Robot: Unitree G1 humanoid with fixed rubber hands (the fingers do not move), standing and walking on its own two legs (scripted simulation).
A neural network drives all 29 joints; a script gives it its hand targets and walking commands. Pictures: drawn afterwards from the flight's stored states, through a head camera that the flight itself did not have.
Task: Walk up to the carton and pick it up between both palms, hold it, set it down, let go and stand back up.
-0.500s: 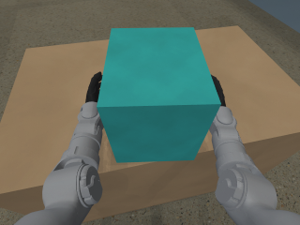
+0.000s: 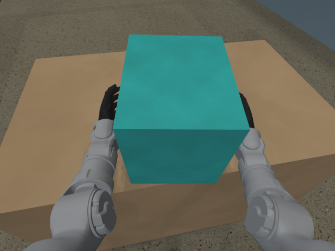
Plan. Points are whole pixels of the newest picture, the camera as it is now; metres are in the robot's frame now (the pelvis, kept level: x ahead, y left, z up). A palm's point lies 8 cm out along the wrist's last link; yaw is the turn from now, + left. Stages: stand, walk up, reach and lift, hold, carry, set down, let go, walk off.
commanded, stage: reach and lift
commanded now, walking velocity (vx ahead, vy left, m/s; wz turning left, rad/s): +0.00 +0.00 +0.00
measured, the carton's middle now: (174, 112) +0.46 +0.00 +0.07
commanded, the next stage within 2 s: none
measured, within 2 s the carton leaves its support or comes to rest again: neither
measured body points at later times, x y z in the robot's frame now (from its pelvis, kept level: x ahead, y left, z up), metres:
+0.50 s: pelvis -0.02 +0.01 +0.00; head +0.01 +0.04 +0.45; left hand +0.43 +0.17 +0.09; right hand +0.40 -0.17 +0.09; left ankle -0.01 +0.12 -0.75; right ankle -0.02 -0.10 -0.75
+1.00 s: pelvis -0.02 +0.01 +0.00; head -0.04 +0.02 +0.45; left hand +0.42 +0.17 +0.17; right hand +0.41 -0.16 +0.16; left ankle -0.01 +0.12 -0.75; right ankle -0.02 -0.10 -0.75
